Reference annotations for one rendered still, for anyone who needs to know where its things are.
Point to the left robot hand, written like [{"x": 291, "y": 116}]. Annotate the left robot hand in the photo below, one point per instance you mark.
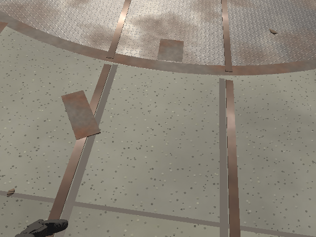
[{"x": 42, "y": 228}]

